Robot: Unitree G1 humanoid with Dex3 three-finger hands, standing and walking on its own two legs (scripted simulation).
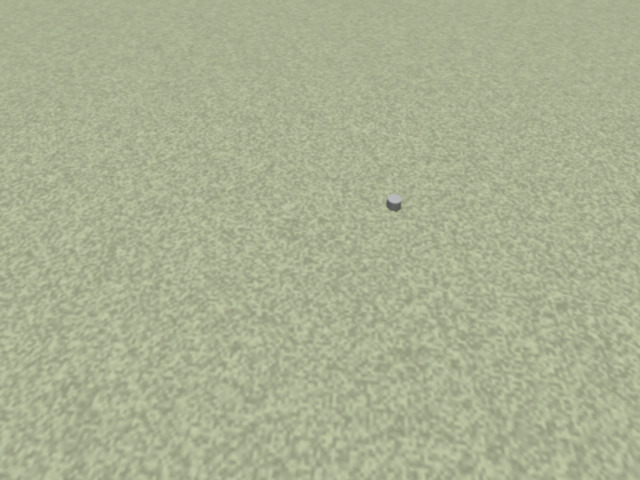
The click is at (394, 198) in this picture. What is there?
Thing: low tin
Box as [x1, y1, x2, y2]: [386, 194, 401, 209]
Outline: 390,194 387,197 386,205 389,208 396,209 400,205 401,198 396,194
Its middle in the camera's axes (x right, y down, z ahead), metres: +0.35 -0.18 +1.81
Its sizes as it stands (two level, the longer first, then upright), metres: 0.066 0.066 0.040
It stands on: the floor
